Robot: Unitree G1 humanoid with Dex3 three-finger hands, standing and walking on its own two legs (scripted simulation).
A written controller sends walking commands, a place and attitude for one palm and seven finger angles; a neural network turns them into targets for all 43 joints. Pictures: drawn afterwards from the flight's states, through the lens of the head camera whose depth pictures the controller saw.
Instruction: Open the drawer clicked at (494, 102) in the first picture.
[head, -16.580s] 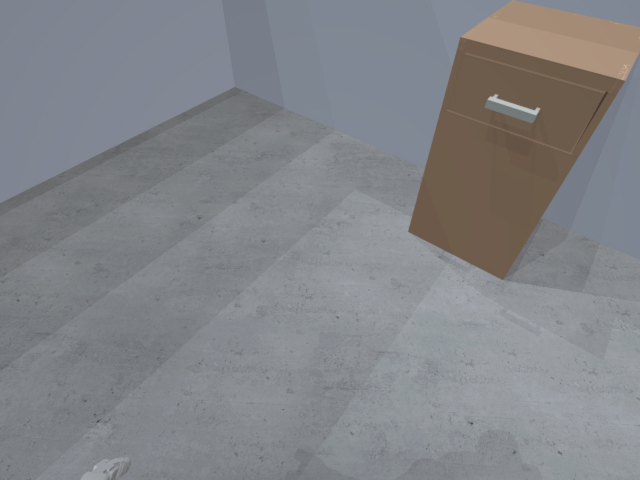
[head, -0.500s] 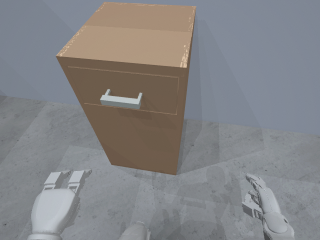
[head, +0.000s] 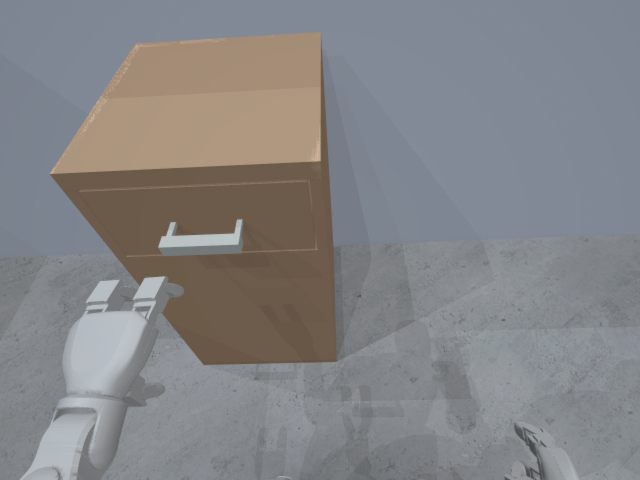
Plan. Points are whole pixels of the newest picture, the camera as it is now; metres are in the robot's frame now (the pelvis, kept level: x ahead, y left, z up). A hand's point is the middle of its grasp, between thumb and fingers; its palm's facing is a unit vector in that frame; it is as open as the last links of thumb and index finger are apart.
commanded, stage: raise the hand with hooked fingers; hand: left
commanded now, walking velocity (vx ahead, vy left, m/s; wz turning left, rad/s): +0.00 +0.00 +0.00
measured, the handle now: (203, 235) +0.50 +0.26 -0.05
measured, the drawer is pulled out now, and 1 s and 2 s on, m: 0.00 0.00 0.00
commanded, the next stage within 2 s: move the hooked fingers above the handle in 0.86 s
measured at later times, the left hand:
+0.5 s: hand (92, 282) +0.30 +0.29 +0.11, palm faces +0.09 -0.08 -0.99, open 13.8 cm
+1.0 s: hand (108, 294) +0.29 +0.27 +0.10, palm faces +0.05 -0.08 -1.00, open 13.9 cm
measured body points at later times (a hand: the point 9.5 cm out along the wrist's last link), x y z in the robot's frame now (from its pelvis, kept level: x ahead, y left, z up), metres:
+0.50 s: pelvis -0.01 +0.04 +0.02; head +0.00 +0.01 +0.47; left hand +0.29 +0.29 +0.16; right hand +0.20 -0.16 -0.08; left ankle +0.02 +0.13 -0.71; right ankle -0.05 -0.09 -0.70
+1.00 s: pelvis -0.01 +0.02 +0.03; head +0.01 -0.02 +0.47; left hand +0.28 +0.27 +0.15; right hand +0.17 -0.21 -0.09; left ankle +0.02 +0.13 -0.71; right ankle -0.05 -0.09 -0.71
